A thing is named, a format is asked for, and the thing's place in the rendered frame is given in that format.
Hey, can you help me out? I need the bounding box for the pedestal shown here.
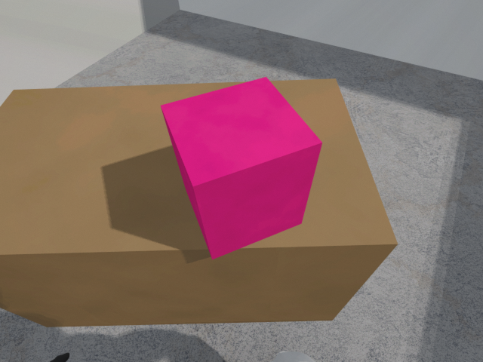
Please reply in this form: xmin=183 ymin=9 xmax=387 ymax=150
xmin=0 ymin=78 xmax=398 ymax=327

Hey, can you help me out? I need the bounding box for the carton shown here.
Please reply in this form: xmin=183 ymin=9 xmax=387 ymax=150
xmin=161 ymin=77 xmax=322 ymax=259

